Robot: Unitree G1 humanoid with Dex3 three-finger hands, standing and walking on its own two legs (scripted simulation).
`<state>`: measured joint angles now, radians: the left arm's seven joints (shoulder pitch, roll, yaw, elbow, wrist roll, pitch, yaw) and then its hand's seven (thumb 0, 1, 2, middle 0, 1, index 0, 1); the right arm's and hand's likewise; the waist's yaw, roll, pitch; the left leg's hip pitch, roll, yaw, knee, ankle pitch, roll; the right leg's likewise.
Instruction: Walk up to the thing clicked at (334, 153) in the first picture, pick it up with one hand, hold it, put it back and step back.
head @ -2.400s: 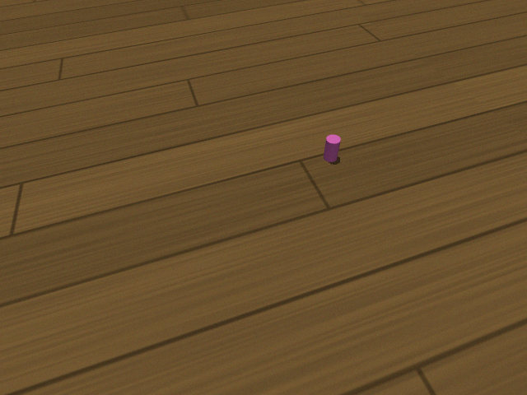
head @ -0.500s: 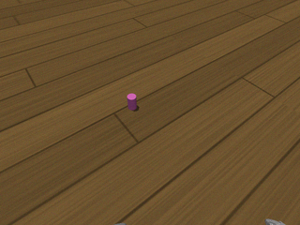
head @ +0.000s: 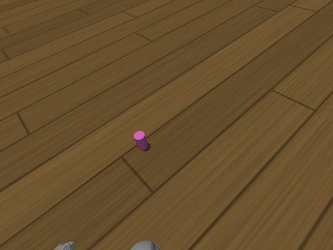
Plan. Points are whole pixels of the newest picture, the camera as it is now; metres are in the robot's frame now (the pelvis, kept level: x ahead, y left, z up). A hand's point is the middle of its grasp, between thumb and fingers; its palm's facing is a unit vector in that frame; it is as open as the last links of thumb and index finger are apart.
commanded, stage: walk up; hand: left
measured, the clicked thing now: (140, 140) +0.92 +0.27 -0.70
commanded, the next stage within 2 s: none
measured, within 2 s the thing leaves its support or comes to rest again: neither
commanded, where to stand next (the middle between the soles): +0.58 +0.06 m, yaw +1 degrees
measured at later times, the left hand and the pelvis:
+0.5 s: hand (76, 208) +0.27 +0.32 -0.14, palm faces -0.07 -0.93 -0.35, open 7.4 cm; pelvis +0.20 +0.05 +0.00, yaw -1 degrees
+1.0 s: hand (86, 170) +0.40 +0.32 -0.14, palm faces +0.00 -0.92 -0.39, open 7.4 cm; pelvis +0.37 +0.04 +0.00, yaw +1 degrees
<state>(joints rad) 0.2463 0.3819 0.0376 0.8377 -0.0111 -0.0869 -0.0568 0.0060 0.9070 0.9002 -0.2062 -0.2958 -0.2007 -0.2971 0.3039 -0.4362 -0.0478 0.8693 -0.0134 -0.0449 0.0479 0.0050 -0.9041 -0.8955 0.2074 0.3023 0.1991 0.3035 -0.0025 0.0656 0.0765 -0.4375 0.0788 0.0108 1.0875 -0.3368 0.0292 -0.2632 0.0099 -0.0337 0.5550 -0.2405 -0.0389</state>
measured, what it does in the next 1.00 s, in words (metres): walks ahead: left foot, then right foot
